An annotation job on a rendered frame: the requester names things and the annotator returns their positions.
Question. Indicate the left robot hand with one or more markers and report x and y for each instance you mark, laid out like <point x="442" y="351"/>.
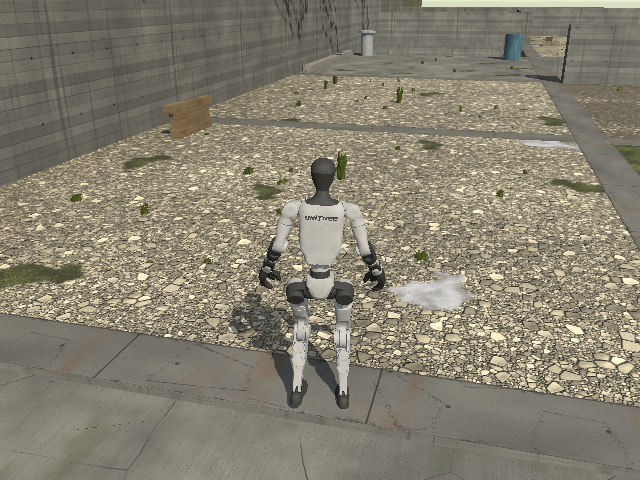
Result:
<point x="272" y="275"/>

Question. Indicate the right robot shin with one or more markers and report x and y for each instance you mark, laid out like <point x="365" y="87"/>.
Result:
<point x="343" y="364"/>

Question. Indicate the robot right upper arm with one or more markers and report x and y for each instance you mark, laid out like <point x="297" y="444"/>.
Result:
<point x="353" y="212"/>

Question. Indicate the right robot hand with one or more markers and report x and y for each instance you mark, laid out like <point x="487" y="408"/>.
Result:
<point x="380" y="278"/>

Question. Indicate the left robot thigh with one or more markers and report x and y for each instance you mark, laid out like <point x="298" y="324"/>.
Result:
<point x="296" y="296"/>

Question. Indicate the robot right forearm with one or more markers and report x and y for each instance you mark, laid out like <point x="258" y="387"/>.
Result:
<point x="372" y="261"/>

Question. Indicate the robot left upper arm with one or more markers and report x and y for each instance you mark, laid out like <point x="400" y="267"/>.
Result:
<point x="289" y="210"/>

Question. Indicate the robot left forearm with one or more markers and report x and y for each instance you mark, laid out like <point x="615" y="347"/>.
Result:
<point x="270" y="259"/>

